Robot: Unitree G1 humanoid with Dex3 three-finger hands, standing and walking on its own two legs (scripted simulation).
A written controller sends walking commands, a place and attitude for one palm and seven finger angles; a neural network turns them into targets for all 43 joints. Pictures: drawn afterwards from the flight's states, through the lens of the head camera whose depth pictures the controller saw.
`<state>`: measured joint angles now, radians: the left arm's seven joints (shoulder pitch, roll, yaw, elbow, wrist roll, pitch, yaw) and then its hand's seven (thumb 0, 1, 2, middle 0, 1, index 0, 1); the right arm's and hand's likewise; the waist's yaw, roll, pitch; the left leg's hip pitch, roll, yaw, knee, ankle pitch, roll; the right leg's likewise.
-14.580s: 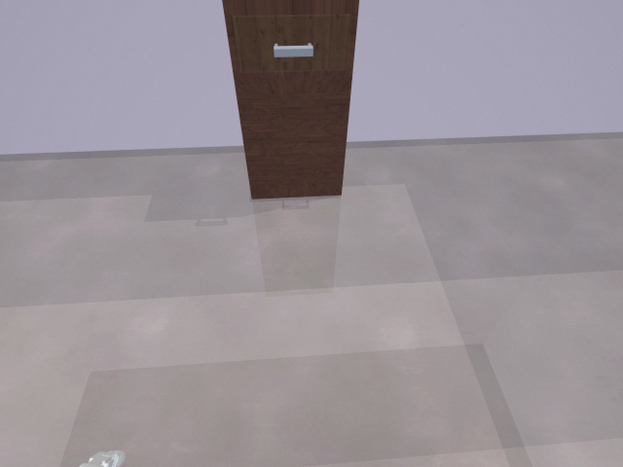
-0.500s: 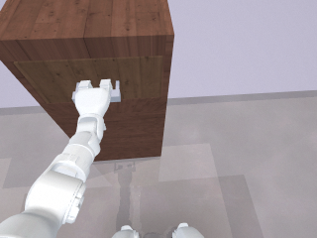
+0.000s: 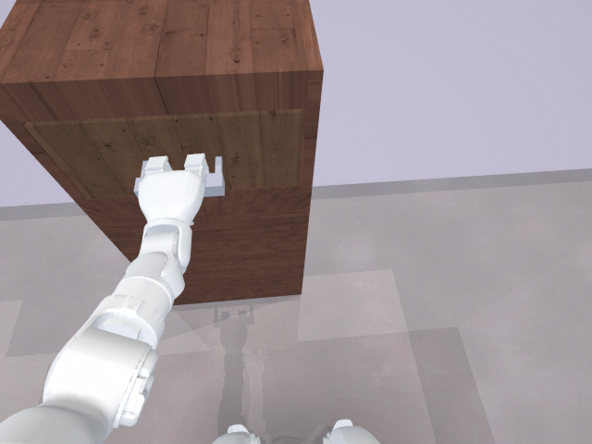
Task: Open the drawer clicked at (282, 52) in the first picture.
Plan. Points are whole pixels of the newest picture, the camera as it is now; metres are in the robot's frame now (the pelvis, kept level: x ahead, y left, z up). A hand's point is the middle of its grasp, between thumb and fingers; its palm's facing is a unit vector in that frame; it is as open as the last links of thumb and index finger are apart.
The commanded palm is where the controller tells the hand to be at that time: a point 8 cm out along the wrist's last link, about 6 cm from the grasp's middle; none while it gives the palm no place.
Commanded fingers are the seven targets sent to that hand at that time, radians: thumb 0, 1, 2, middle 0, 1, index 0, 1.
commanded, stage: pull the drawer open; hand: left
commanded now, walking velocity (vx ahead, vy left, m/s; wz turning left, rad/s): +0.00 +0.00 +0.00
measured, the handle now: (182, 175) +0.52 +0.15 +0.00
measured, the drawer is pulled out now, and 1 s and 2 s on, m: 0.00 0.11 0.22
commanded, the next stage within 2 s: none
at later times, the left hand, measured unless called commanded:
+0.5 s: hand (182, 237) +0.42 +0.15 -0.02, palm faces -0.02 -0.06 -1.00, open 6.3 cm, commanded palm +0.38 +0.15 +0.03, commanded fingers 0.00 0.90 0.90 -0.40 -1.35 -0.40 -1.35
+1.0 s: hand (180, 276) +0.36 +0.15 -0.02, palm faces -0.02 -0.06 -1.00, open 6.3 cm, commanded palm +0.32 +0.14 +0.03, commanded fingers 0.00 0.90 0.90 -0.40 -1.35 -0.40 -1.35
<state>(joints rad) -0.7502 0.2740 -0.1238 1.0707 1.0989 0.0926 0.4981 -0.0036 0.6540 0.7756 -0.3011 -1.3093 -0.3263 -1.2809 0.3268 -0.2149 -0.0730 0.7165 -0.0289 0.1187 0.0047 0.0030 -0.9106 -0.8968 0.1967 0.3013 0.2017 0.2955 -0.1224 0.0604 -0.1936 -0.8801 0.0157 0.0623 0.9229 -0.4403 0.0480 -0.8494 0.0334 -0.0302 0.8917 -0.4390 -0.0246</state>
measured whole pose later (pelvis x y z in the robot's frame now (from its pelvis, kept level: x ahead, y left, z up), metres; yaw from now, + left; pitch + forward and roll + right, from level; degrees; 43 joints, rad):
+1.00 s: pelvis +0.00 -0.01 +0.01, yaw +1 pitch +16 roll +0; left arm -0.32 0.19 -0.25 0.69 1.11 0.14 0.51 0.01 0.66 0.79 -0.27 -1.34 -0.33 -1.28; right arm 0.22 -0.21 -0.07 0.65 -0.01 0.16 0.01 0.01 -0.91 -0.90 0.20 0.30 0.20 0.30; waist -0.02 0.05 -0.19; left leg -0.70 0.00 0.06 0.85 -0.43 0.03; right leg -0.68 0.03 -0.03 0.84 -0.44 -0.04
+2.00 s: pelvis +0.00 -0.03 +0.01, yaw +1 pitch +12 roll +1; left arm 0.19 0.21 -0.28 0.21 1.13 0.11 0.51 0.04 0.65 0.79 -0.24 -1.35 -0.36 -1.27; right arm 0.13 -0.21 -0.03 0.57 -0.02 0.13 0.04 0.01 -0.91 -0.90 0.19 0.30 0.20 0.30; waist 0.03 0.05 -0.17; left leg -0.64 0.00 0.06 0.87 -0.44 0.01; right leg -0.64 0.03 -0.03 0.90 -0.48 -0.06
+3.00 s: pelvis +0.00 -0.04 -0.02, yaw +0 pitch +16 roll +3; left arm 0.62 0.27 -0.16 -0.14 1.12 -0.05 0.53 0.05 0.66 0.73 -0.22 -1.33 -0.35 -1.26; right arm 0.15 -0.22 -0.01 0.48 -0.07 0.08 0.08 0.01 -0.91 -0.90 0.19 0.30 0.20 0.30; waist 0.04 0.03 -0.20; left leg -0.78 0.01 0.06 1.01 -0.51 -0.01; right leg -0.79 0.04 -0.01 1.07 -0.55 -0.08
